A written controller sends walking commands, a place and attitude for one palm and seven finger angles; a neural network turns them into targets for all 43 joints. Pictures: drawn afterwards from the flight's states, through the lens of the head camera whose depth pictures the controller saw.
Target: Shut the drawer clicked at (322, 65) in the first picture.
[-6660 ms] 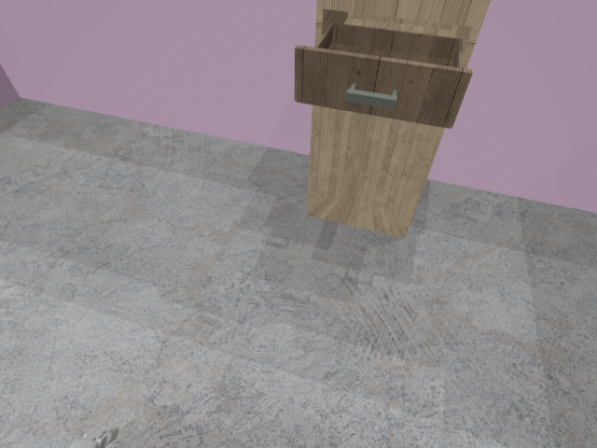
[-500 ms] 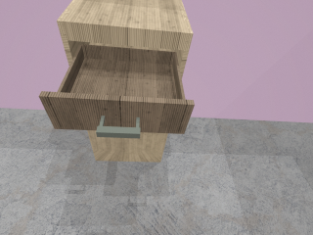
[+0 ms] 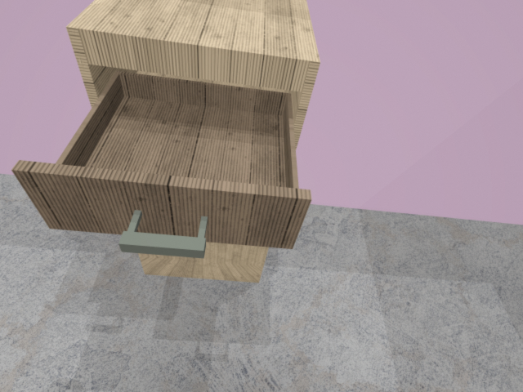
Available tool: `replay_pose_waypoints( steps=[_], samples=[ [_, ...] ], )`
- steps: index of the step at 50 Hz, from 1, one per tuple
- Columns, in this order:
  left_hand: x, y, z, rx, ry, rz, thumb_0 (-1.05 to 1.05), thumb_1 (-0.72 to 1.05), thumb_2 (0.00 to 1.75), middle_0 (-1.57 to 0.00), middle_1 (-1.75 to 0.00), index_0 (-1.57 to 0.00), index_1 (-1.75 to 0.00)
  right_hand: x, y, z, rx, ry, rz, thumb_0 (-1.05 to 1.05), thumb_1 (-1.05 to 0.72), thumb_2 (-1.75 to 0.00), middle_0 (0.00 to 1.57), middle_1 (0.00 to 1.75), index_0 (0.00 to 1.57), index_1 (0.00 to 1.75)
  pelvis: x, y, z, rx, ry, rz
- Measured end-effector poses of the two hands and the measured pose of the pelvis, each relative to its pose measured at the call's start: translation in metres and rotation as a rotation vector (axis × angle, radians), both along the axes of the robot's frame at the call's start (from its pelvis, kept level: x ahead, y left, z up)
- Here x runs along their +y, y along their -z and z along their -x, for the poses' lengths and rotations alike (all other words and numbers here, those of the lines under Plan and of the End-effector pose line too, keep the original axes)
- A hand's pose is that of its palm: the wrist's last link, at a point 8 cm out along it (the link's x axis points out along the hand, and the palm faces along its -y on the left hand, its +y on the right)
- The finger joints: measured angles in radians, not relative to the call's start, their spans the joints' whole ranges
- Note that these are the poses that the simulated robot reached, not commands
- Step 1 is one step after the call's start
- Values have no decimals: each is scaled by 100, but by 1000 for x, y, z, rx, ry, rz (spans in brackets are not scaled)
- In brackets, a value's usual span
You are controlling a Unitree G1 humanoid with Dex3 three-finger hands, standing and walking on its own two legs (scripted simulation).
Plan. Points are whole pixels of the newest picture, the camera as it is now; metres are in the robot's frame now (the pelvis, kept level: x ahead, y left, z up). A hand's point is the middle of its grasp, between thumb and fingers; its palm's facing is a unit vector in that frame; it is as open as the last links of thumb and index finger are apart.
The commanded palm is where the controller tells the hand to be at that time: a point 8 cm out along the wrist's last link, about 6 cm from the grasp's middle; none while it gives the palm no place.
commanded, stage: shuffle to correct the standing spot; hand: left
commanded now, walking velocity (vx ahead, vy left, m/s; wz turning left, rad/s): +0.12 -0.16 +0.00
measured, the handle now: (167, 232) +0.32 +0.17 +0.06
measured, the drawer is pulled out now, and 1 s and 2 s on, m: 0.29 0.29 0.29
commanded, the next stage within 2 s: come to a stop and stand still in 0.04 s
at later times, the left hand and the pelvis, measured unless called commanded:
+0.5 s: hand out of the picture +0.10 +0.10 -0.15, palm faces +0.04 -0.97 -0.23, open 7.3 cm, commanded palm none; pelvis +0.03 -0.08 +0.01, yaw +1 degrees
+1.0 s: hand out of the picture -0.03 +0.12 -0.16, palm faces +0.08 -0.97 -0.21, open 7.4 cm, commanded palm none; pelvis -0.03 -0.05 +0.01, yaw +1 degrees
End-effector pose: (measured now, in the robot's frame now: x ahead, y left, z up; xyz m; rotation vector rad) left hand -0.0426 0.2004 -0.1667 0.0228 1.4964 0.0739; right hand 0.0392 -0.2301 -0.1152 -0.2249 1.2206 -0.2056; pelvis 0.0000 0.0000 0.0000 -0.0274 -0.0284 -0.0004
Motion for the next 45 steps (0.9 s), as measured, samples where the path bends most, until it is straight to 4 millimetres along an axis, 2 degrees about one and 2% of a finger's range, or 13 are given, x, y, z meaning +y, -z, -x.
replay_pose_waypoints(
  steps=[4,10,14,17,20,24,27,30,34,37,42,45],
  samples=[
    [-2,-11,-24,-36,-9,-4,1,91,90,-20,-30,-20,-30,-4,-7,2,38,-3,1,1,-93,-90,20,29,20,30,-6,-10,-7,10,-6,-1],
    [-6,-25,-67,-100,11,-52,1,92,90,-20,-30,-20,-30,-16,-9,17,107,22,-33,1,-92,-90,20,30,20,30,-25,-19,-18,22,2,2],
    [-16,-33,-96,-146,38,-98,1,92,90,-20,-30,-20,-30,-30,0,30,158,50,-74,1,-91,-90,20,30,20,30,-45,-18,-23,24,0,-6],
    [-29,-32,-116,-214,52,-139,1,92,90,-20,-30,-20,-30,-44,17,37,201,65,-116,1,-91,-90,20,30,20,30,-65,-7,-29,23,-7,-45],
    [-43,-36,-127,-237,51,-167,1,93,90,-20,-30,-20,-30,-57,28,38,235,80,-143,1,-91,-90,20,29,20,30,-76,-4,-33,14,-7,-42],
    [-51,-45,-135,-276,40,-181,1,94,90,-20,-30,-20,-30,-70,28,29,233,69,-141,1,-91,-90,20,29,20,30,-81,-8,-34,12,-23,-48],
    [-50,-46,-133,-299,21,-185,1,93,90,-20,-30,-20,-30,-77,23,15,206,44,-118,1,-91,-90,20,29,20,30,-81,-10,-28,11,-30,-54],
    [-44,-43,-122,-298,2,-183,1,92,90,-20,-30,-20,-30,-81,17,-2,153,17,-89,1,-91,-90,20,29,20,30,-77,-9,-18,11,-35,-54],
    [-27,-26,-101,-270,-15,-167,1,91,90,-20,-30,-20,-30,-78,11,-19,47,-6,-42,1,-91,-90,20,29,20,30,-65,-1,-7,7,-28,-40],
    [-16,-17,-86,-233,-30,-159,1,91,90,-20,-30,-20,-30,-69,9,-18,7,-18,-23,1,-91,-90,20,29,20,29,-57,3,1,-8,-28,-44],
    [-11,-27,-58,-198,-45,-161,1,91,90,-20,-30,-20,-30,-47,7,-13,9,-52,-59,1,-91,-90,20,29,20,29,-52,-5,11,-2,-30,-42],
    [-14,-31,-38,-170,-45,-164,1,91,90,-20,-30,-20,-30,-43,11,-11,3,-54,-74,1,-93,-90,20,29,20,30,-50,-7,16,6,-24,-47]
  ],
)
